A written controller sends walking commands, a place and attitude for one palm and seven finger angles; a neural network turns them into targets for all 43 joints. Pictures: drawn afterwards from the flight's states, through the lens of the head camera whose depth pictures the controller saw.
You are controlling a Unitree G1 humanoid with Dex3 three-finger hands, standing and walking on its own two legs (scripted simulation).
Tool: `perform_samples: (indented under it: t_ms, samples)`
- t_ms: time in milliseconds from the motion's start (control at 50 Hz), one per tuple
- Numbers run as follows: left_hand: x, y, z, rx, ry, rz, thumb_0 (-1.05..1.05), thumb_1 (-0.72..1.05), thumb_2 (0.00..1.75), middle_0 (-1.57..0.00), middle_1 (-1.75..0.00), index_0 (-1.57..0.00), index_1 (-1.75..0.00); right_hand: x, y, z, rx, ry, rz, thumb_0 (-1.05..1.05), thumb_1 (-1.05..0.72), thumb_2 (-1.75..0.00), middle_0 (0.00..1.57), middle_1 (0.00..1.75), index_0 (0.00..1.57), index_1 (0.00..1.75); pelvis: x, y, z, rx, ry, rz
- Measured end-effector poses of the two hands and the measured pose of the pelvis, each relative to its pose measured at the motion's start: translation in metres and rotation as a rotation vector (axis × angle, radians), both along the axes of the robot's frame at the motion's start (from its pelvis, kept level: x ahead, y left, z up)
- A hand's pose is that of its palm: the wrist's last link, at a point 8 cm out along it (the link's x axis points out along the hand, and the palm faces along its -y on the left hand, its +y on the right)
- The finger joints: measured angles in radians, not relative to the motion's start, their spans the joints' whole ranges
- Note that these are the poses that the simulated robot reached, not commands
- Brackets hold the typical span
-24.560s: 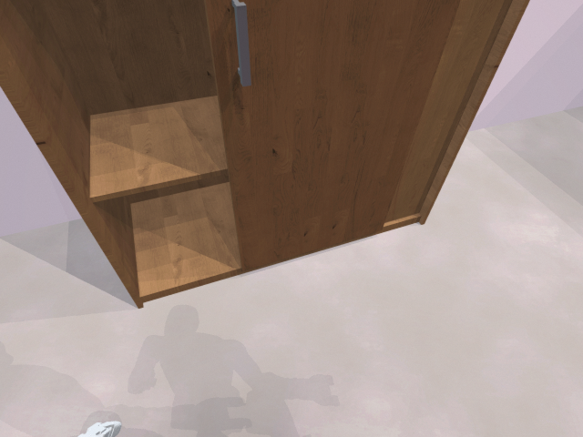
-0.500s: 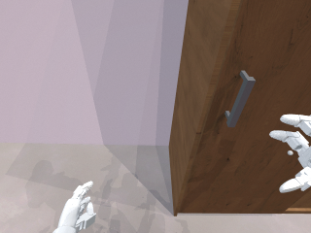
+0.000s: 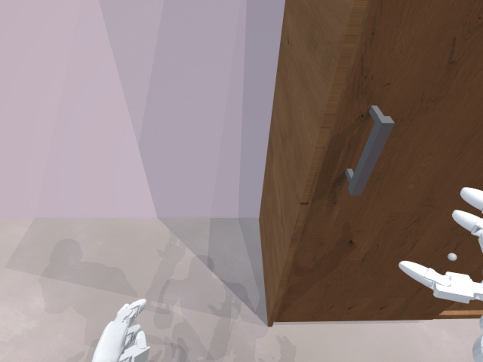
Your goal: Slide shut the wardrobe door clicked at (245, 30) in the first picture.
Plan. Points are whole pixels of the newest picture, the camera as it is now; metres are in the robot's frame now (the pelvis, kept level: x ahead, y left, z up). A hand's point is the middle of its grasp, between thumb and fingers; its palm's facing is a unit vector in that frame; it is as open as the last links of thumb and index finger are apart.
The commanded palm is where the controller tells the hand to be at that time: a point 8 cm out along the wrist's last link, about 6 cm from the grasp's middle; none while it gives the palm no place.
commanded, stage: draw the hand back to the body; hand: right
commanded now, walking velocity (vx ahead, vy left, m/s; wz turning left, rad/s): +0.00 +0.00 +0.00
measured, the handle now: (364, 152) +0.42 -0.23 +0.16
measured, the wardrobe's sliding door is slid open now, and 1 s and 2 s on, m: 0.00 0.00 0.00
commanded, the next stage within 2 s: step back with the hand held close in 0.76 s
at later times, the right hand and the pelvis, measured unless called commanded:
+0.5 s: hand (433, 249) +0.22 -0.25 +0.16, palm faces +0.43 +0.83 -0.36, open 7.9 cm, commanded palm +0.17 -0.29 +0.17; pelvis +0.03 +0.01 +0.00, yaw +1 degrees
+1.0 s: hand (429, 242) +0.23 -0.24 +0.16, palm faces +0.43 +0.81 -0.40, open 7.4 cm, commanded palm +0.17 -0.27 +0.17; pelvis +0.02 +0.02 +0.00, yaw +2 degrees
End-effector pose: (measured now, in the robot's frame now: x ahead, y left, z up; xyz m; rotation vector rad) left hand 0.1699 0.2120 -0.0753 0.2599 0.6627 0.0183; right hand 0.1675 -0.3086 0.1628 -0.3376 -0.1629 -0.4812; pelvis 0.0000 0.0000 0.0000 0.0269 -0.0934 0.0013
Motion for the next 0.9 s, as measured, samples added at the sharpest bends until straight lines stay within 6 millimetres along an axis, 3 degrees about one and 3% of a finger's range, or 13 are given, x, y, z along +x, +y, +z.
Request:
perform_samples:
  t_ms: [160,500,900]
  samples:
    - [0.002,0.01,-0.003,-0.004,0.034,0.048,0.01,0.9,0.9,-0.2,-0.3,-0.21,-0.3,0.01,0.004,0.004,-0.055,0.024,0.023,0.0,-0.19,-0.55,0.23,0.71,0.23,0.72,0.014,0.001,0.002,-0.004,0.004,0.017]
    - [0.036,0.021,0.006,-0.007,-0.007,0.042,0.01,0.9,0.9,-0.2,-0.3,-0.21,-0.3,0.012,0.022,0.008,-0.072,0.047,0.04,0.01,-0.77,-0.83,0.21,0.37,0.22,0.38,0.03,0.01,0.002,-0.01,0.019,0.019]
    - [0.029,0.032,0.001,-0.013,0.022,0.056,0.01,0.9,0.9,-0.2,-0.3,-0.21,-0.3,0.011,0.033,0.007,-0.065,0.062,0.035,0.01,-0.89,-0.89,0.21,0.3,0.21,0.3,0.028,0.023,0.003,-0.013,0.012,0.019]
